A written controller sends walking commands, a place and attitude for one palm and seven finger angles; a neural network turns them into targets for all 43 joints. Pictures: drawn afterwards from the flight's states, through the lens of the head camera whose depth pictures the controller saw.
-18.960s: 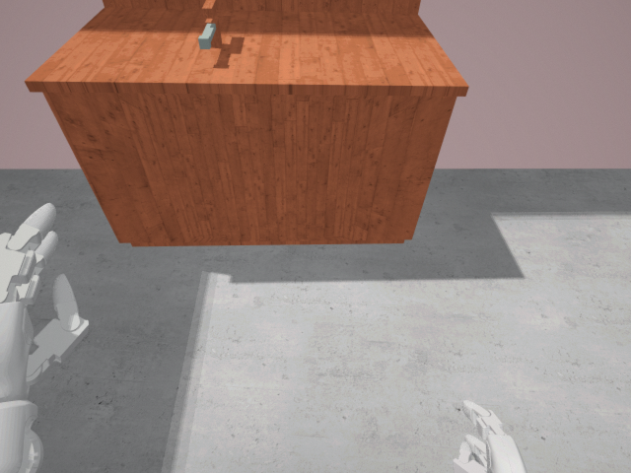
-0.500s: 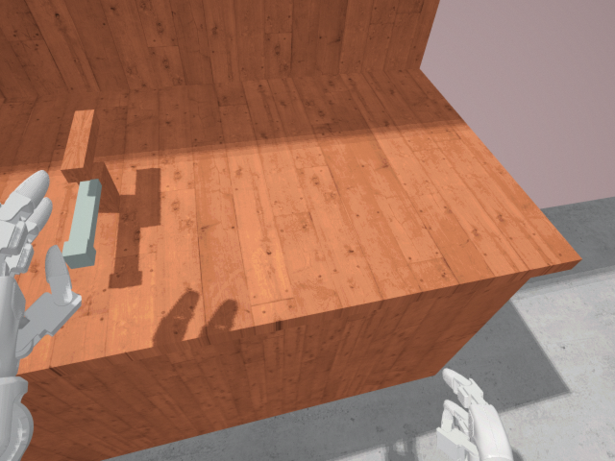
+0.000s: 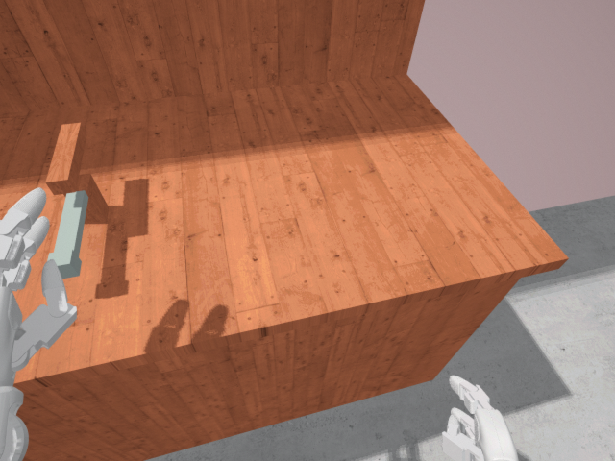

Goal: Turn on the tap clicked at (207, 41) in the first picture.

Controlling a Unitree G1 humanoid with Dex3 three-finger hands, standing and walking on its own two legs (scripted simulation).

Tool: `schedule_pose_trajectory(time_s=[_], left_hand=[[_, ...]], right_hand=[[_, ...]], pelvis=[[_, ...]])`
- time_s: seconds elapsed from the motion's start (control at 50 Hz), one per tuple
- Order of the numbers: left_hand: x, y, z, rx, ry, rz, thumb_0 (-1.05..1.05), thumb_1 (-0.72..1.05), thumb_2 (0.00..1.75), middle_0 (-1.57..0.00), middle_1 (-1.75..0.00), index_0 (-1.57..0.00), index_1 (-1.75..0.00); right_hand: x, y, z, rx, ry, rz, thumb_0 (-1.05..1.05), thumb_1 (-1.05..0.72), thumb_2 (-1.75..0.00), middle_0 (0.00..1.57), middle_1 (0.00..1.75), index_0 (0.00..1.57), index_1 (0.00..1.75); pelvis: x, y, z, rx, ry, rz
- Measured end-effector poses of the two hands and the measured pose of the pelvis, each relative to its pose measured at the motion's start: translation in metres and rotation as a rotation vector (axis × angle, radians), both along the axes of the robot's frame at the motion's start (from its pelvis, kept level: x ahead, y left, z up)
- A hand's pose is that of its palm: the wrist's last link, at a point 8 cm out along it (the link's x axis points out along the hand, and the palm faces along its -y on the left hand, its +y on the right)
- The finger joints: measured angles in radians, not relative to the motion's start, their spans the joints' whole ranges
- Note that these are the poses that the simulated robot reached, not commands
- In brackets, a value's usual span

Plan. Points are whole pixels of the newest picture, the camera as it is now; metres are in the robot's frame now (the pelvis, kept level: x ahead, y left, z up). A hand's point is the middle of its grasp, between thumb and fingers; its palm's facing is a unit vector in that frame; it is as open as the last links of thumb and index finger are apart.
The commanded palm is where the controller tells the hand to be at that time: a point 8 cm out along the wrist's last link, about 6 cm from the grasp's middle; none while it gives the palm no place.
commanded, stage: look again from close up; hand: left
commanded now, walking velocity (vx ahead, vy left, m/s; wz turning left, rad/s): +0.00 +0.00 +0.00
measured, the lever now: (64, 264) +0.32 +0.35 +0.06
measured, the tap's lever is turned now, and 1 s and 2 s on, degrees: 0 0 0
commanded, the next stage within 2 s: come to a stop and stand still in 0.22 s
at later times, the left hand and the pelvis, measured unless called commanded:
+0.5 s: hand (30, 311) +0.21 +0.27 +0.17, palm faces +0.40 -0.80 -0.46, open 7.4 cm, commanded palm +0.14 +0.29 +0.17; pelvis -0.02 +0.01 +0.00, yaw +1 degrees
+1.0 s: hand (17, 306) +0.21 +0.28 +0.17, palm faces +0.42 -0.85 -0.32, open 7.4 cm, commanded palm +0.15 +0.31 +0.17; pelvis -0.01 +0.03 +0.00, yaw +0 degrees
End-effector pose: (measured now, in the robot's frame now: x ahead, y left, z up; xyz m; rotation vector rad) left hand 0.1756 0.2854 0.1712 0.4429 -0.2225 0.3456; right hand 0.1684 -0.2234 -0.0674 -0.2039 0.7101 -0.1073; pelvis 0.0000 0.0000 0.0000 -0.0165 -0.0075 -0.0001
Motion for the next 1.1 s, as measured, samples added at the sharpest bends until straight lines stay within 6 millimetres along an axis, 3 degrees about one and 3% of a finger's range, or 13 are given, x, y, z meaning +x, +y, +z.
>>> schedule_pose_trajectory(time_s=[0.24, 0.46, 0.52, 0.58, 0.7, 0.74, 0.82, 0.9, 1.0, 1.1], left_hand=[[-0.014, 0.005, -0.004, -0.017, 0.013, 0.013, 0.02, 0.89, 0.90, -0.21, -0.30, -0.21, -0.30], [-0.017, 0.012, -0.003, -0.013, 0.001, 0.009, 0.02, 0.89, 0.90, -0.21, -0.30, -0.21, -0.30], [-0.004, 0.036, 0.020, 0.148, -0.086, 0.018, 0.02, 0.88, 0.90, -0.22, -0.30, -0.22, -0.30], [0.005, 0.054, 0.027, 0.115, -0.143, 0.061, 0.02, 0.89, 0.90, -0.21, -0.30, -0.21, -0.30], [-0.002, 0.011, -0.001, 0.012, -0.038, -0.098, 0.02, 0.90, 0.90, -0.20, -0.30, -0.20, -0.30], [-0.008, 0.006, -0.010, 0.004, 0.006, -0.136, 0.02, 0.89, 0.90, -0.21, -0.30, -0.21, -0.30], [-0.012, 0.025, -0.015, 0.037, 0.020, -0.089, 0.02, 0.89, 0.90, -0.22, -0.30, -0.22, -0.30], [-0.012, 0.048, -0.003, 0.038, -0.060, 0.008, 0.02, 0.88, 0.90, -0.22, -0.30, -0.22, -0.31], [-0.008, 0.038, 0.008, -0.002, -0.148, -0.005, 0.02, 0.89, 0.90, -0.21, -0.30, -0.21, -0.30], [-0.001, 0.028, -0.001, -0.010, -0.094, -0.066, 0.02, 0.89, 0.90, -0.21, -0.30, -0.21, -0.30]], right_hand=[[-0.016, 0.008, -0.002, -0.002, 0.017, 0.013, 0.01, -0.90, -0.90, 0.20, 0.30, 0.21, 0.30], [-0.019, 0.015, 0.000, -0.004, 0.010, 0.018, 0.01, -0.90, -0.90, 0.20, 0.30, 0.21, 0.30], [-0.020, 0.020, -0.002, -0.031, 0.021, 0.082, 0.01, -0.90, -0.90, 0.20, 0.30, 0.21, 0.30], [-0.021, 0.023, -0.001, -0.005, 0.004, 0.085, 0.01, -0.90, -0.90, 0.20, 0.30, 0.21, 0.30], [-0.026, 0.025, 0.000, 0.031, -0.054, 0.028, 0.01, -0.90, -0.90, 0.20, 0.30, 0.21, 0.30], [-0.029, 0.027, 0.000, 0.024, -0.048, 0.014, 0.01, -0.90, -0.90, 0.20, 0.30, 0.21, 0.30], [-0.031, 0.030, 0.001, -0.005, -0.014, 0.018, 0.01, -0.90, -0.90, 0.20, 0.30, 0.21, 0.30], [-0.026, 0.034, 0.002, -0.027, 0.000, 0.056, 0.01, -0.90, -0.90, 0.20, 0.30, 0.21, 0.30], [-0.012, 0.039, 0.006, -0.027, -0.034, 0.080, 0.01, -0.90, -0.90, 0.20, 0.30, 0.21, 0.30], [-0.002, 0.043, 0.012, -0.014, -0.072, 0.060, 0.01, -0.90, -0.90, 0.20, 0.30, 0.21, 0.30]], pelvis=[[-0.012, 0.005, 0.001, -0.002, -0.004, 0.004], [-0.015, 0.011, 0.001, -0.004, -0.004, 0.006], [-0.021, 0.009, 0.000, -0.007, 0.013, 0.012], [-0.025, 0.012, -0.001, -0.006, 0.014, -0.008], [-0.021, 0.028, -0.002, -0.001, 0.010, -0.030], [-0.019, 0.029, -0.003, 0.001, 0.009, -0.027], [-0.018, 0.027, -0.003, 0.001, 0.007, -0.012], [-0.017, 0.027, -0.003, -0.005, 0.004, -0.002], [-0.013, 0.032, -0.002, -0.011, 0.002, -0.008], [-0.010, 0.035, -0.002, -0.012, 0.005, -0.014]])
